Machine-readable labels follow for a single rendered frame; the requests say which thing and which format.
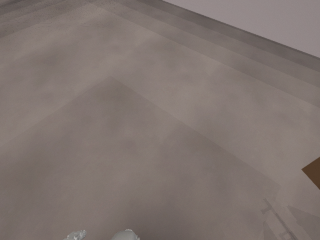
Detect left robot hand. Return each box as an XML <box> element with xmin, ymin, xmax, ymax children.
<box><xmin>63</xmin><ymin>230</ymin><xmax>87</xmax><ymax>240</ymax></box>

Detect robot left thigh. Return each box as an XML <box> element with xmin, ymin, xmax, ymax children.
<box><xmin>111</xmin><ymin>230</ymin><xmax>140</xmax><ymax>240</ymax></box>

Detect cupboard door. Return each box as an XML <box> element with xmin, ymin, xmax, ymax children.
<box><xmin>301</xmin><ymin>157</ymin><xmax>320</xmax><ymax>189</ymax></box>

